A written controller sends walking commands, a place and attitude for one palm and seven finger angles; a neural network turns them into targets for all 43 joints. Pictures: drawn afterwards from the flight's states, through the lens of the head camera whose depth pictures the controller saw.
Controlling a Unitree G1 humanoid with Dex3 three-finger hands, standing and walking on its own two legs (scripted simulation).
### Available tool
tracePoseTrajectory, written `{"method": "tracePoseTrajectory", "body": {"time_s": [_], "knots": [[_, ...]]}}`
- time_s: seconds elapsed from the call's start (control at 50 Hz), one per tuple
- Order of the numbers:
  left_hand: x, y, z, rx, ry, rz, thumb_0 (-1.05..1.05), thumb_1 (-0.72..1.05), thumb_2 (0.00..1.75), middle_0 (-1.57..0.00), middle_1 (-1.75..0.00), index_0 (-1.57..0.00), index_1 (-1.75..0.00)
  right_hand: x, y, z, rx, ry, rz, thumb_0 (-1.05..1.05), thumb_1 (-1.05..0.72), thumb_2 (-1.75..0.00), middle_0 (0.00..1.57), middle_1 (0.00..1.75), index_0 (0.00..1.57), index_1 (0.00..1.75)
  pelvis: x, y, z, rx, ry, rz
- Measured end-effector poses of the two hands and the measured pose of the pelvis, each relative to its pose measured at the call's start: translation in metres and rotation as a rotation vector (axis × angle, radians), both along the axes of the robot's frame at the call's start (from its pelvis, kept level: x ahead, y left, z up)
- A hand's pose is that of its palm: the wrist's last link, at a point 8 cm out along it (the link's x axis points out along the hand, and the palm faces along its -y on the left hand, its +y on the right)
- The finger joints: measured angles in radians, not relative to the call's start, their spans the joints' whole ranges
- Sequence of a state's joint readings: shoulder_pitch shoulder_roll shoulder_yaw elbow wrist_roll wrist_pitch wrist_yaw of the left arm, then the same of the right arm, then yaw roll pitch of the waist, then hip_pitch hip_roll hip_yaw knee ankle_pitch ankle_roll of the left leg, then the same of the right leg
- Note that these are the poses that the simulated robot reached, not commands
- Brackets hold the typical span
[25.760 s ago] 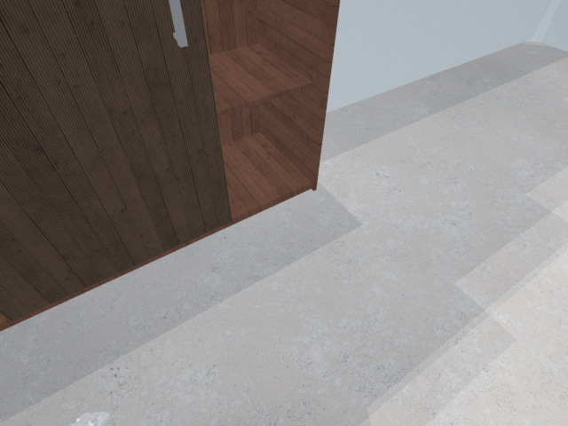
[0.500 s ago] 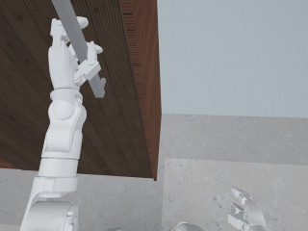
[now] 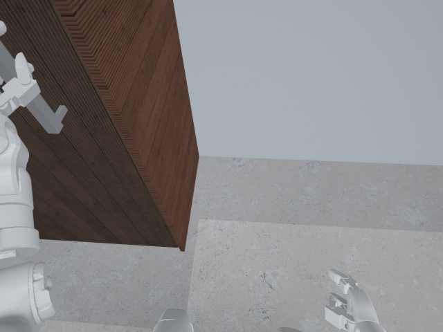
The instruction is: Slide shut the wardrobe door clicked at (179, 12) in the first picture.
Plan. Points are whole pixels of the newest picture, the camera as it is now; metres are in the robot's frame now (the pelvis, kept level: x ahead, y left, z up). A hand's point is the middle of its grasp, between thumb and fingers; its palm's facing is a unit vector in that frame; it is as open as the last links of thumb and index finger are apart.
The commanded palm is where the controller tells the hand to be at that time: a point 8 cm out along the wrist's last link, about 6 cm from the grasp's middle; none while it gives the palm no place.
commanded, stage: stop walking and hold the door there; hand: left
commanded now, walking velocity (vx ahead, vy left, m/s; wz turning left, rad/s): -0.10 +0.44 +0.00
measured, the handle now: (10, 55) +0.43 +0.36 +0.25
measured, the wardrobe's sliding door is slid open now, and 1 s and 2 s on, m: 0.00 0.00 0.00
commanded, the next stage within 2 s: none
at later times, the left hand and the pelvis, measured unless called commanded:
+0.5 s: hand (22, 81) +0.39 +0.33 +0.23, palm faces +0.57 -0.78 -0.27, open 6.9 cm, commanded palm +0.35 +0.37 +0.22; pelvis +0.02 +0.00 +0.02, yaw -5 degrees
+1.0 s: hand (20, 81) +0.40 +0.34 +0.23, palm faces +0.53 -0.81 -0.27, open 6.8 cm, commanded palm +0.35 +0.37 +0.22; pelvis +0.01 +0.03 +0.01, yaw -4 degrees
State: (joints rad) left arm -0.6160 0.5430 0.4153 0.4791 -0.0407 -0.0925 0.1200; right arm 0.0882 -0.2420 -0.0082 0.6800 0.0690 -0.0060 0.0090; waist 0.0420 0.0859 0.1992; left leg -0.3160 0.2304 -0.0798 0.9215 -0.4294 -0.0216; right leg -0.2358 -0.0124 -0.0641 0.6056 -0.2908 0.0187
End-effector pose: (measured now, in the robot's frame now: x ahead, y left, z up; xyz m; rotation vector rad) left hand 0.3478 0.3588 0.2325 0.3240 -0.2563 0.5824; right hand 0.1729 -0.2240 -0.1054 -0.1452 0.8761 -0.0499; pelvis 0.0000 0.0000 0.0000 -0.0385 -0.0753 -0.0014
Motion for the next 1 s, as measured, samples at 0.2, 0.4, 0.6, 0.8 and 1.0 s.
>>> {"method": "tracePoseTrajectory", "body": {"time_s": [0.2,0.4,0.6,0.8,1.0], "knots": [[-0.001,-0.002,0.004,-0.012,0.039,0.067,-0.09,0.63,0.84,-0.45,-1.40,-0.19,-1.28,-0.014,-0.083,0.039,-0.165,-0.073,-0.174,0.01,-0.91,-0.90,0.20,0.30,0.20,0.30,0.020,-0.014,0.014,0.041,0.026,-0.055],[-0.001,0.004,0.004,0.020,0.034,0.021,-0.11,0.62,0.82,-0.46,-1.40,-0.21,-1.29,-0.055,-0.082,0.043,-0.207,-0.056,-0.258,0.01,-0.91,-0.90,0.20,0.30,0.20,0.30,0.017,-0.004,0.015,0.029,0.051,-0.074],[-0.001,0.008,0.003,0.038,0.026,-0.008,-0.12,0.59,0.82,-0.46,-1.40,-0.24,-1.30,-0.089,-0.032,0.020,-0.123,0.048,-0.249,0.01,-0.91,-0.90,0.20,0.30,0.20,0.30,0.016,0.005,0.016,0.029,0.060,-0.084],[0.000,0.010,0.003,0.041,0.023,-0.013,-0.13,0.58,0.83,-0.46,-1.40,-0.25,-1.31,-0.084,-0.029,0.018,-0.119,0.043,-0.242,0.01,-0.90,-0.90,0.21,0.30,0.21,0.30,0.019,0.007,0.016,0.026,0.066,-0.094],[0.002,0.015,0.001,0.058,-0.009,-0.064,-0.14,0.56,0.83,-0.46,-1.40,-0.27,-1.33,-0.063,-0.045,0.029,-0.211,0.007,-0.234,0.01,-0.91,-0.90,0.20,0.30,0.20,0.30,0.012,0.027,0.011,0.032,0.065,-0.067]]}}
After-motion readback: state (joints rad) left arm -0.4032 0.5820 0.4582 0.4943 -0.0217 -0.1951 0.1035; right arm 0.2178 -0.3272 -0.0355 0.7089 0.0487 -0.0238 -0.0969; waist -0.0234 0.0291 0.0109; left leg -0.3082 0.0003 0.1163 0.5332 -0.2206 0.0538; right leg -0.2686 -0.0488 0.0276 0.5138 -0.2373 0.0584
